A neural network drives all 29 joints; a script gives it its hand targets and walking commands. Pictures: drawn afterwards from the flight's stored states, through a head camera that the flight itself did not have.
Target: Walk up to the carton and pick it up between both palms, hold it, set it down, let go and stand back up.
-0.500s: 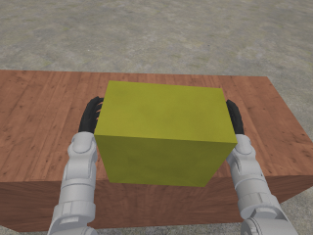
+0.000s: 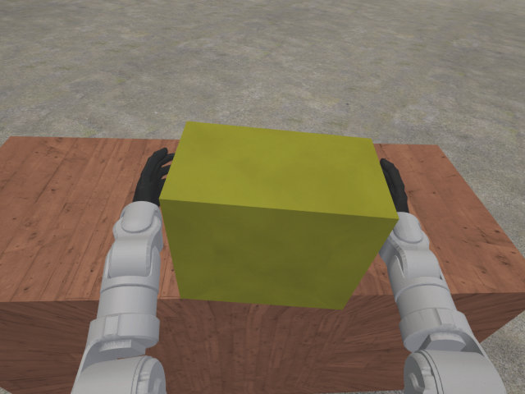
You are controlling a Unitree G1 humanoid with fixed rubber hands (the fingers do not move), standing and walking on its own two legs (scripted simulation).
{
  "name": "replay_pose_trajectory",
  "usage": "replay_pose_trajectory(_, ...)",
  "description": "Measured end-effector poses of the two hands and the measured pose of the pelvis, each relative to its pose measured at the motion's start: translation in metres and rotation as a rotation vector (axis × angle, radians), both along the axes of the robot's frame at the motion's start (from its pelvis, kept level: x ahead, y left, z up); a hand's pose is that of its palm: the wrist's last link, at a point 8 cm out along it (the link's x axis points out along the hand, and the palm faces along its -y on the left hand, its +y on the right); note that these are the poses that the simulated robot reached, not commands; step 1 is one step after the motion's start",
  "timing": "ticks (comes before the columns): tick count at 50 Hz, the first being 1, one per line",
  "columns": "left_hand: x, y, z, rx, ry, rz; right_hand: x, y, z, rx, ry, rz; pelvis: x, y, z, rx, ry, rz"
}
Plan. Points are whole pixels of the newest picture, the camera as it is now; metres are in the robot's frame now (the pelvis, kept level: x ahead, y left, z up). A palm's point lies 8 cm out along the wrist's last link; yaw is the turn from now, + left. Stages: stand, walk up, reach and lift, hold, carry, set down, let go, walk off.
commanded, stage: reach and lift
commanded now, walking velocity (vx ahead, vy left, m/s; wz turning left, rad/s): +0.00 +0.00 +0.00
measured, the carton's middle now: (270, 222) +0.37 -0.01 +0.09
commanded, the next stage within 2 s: hold in 1.94 s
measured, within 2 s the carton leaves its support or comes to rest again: neither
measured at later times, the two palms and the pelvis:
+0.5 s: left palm (140, 182) +0.37 +0.18 +0.17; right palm (397, 186) +0.37 -0.19 +0.17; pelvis +0.01 +0.00 +0.00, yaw +0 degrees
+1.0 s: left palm (132, 159) +0.36 +0.18 +0.22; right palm (413, 165) +0.36 -0.20 +0.22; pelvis -0.01 +0.00 +0.00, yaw +0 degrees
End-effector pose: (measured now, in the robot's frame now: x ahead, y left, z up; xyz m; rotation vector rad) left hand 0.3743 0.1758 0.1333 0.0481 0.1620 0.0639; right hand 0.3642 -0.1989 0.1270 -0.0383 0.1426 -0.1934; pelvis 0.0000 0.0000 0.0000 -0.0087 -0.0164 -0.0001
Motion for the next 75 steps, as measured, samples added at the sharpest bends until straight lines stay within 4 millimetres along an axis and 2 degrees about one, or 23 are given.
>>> replay_pose_trajectory(15,0.003,0.005,0.023,-0.001,-0.027,0.018,0.01,0.005,0.024,0.025,-0.032,0.015,0.005,0.0,0.0,-0.002,-0.029,0.002)
replay_pose_trajectory(26,-0.003,0.005,0.038,-0.005,-0.046,0.02,0.006,0.005,0.045,0.028,-0.052,0.014,0.011,0.0,-0.001,-0.005,-0.074,0.003)
replay_pose_trajectory(38,-0.013,0.004,0.06,-0.002,-0.051,0.028,-0.002,0.004,0.064,0.05,-0.059,0.018,0.002,0.0,-0.001,-0.004,-0.085,0.0)
replay_pose_trajectory(52,-0.013,0.003,0.089,-0.016,-0.058,0.03,-0.002,0.003,0.094,0.05,-0.068,0.018,-0.005,-0.003,-0.001,-0.002,-0.083,-0.003)
replay_pose_trajectory(75,-0.009,0.004,0.1,-0.019,-0.054,0.022,0.002,0.004,0.111,0.05,-0.064,0.014,0.0,-0.002,-0.001,-0.006,-0.091,-0.001)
